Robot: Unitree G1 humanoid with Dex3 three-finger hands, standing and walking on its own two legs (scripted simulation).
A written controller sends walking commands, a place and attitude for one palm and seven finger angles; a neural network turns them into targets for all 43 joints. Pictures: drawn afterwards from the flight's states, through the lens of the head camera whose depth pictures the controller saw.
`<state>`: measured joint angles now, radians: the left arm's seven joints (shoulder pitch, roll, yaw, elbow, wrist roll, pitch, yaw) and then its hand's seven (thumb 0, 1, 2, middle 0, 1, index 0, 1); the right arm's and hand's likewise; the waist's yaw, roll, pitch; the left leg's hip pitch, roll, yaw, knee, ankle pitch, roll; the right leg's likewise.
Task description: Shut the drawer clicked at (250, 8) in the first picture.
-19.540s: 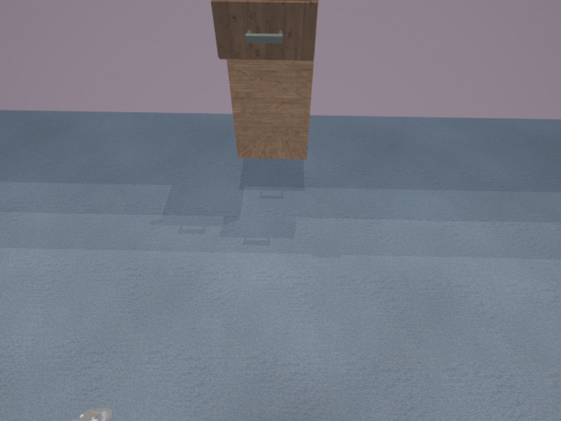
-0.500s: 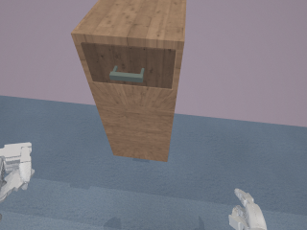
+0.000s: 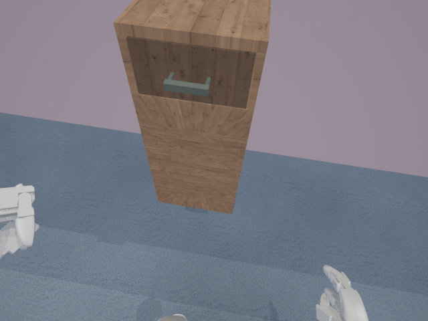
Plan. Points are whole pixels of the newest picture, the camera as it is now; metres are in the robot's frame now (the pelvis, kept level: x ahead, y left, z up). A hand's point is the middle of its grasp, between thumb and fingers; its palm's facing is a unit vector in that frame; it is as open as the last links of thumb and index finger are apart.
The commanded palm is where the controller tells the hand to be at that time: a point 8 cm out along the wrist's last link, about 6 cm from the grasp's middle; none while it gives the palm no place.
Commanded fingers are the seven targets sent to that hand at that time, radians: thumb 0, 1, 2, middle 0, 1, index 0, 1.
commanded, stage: step back with the hand held close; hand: left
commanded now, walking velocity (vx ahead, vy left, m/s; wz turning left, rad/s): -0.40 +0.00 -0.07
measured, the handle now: (188, 82) +0.69 +0.11 +0.04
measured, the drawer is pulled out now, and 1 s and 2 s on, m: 0.00 0.00 0.00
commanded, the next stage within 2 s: stop stepping back and stand still in 0.62 s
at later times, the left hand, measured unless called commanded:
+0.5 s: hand out of the picture +0.13 +0.23 +0.19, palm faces +0.32 -0.84 -0.44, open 3.3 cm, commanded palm +0.07 +0.27 +0.19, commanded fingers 0.00 0.90 0.90 -1.40 -1.60 -1.40 -1.60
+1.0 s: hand out of the picture -0.01 +0.21 +0.18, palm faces +0.25 -0.83 -0.49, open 3.2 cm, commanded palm -0.05 +0.26 +0.19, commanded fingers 0.00 0.90 0.90 -1.40 -1.60 -1.40 -1.60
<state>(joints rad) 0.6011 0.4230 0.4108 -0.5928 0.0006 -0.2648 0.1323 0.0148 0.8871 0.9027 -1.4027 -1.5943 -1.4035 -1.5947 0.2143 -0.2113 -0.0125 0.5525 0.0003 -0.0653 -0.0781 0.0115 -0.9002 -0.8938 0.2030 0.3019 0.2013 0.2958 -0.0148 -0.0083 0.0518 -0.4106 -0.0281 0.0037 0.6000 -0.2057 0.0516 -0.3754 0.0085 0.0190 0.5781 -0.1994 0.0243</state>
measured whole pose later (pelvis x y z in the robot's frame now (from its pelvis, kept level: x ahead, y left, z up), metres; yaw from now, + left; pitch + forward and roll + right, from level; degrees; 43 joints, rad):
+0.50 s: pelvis -0.07 +0.00 +0.01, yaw -3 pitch +4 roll -4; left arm 0.63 0.41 0.39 -0.65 -0.04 -0.28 0.14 0.02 0.89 0.90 -1.40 -1.59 -1.40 -1.60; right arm 0.19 -0.15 -0.01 0.62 -0.03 -0.14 -0.04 0.01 -0.90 -0.89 0.20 0.30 0.20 0.30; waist 0.02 0.00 -0.01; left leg -0.43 0.05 0.00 0.43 -0.07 0.03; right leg -0.28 0.05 0.01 0.67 -0.46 0.01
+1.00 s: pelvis -0.19 -0.02 +0.01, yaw -4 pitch -1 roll -1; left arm 0.72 0.43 0.38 -0.62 -0.04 -0.24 0.13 0.02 0.89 0.90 -1.40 -1.59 -1.40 -1.59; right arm 0.26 -0.23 -0.02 0.59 0.00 -0.10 -0.08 0.01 -0.90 -0.89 0.20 0.30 0.20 0.30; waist -0.02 -0.01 -0.01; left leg -0.42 -0.01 -0.03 0.60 -0.25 0.00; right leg -0.24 0.03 -0.01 0.48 -0.27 -0.03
